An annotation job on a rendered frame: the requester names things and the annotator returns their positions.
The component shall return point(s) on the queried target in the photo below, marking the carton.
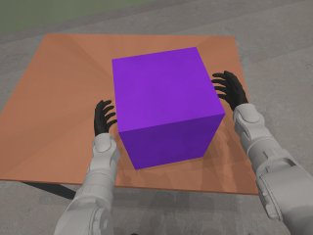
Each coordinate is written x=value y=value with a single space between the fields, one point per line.
x=167 y=109

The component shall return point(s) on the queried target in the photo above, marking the right robot hand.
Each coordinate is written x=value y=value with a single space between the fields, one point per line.
x=234 y=93

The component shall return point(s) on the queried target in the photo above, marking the left robot forearm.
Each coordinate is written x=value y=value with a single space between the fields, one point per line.
x=98 y=183

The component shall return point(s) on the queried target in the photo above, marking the table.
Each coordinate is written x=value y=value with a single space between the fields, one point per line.
x=47 y=125

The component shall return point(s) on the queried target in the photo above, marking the left robot upper arm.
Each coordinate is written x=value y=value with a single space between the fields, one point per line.
x=95 y=220

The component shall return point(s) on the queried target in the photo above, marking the right robot forearm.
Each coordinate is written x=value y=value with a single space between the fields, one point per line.
x=265 y=153

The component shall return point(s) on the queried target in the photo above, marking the left robot hand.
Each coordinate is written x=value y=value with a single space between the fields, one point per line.
x=100 y=120

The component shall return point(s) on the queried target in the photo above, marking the right robot upper arm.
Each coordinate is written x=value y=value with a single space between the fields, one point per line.
x=287 y=194

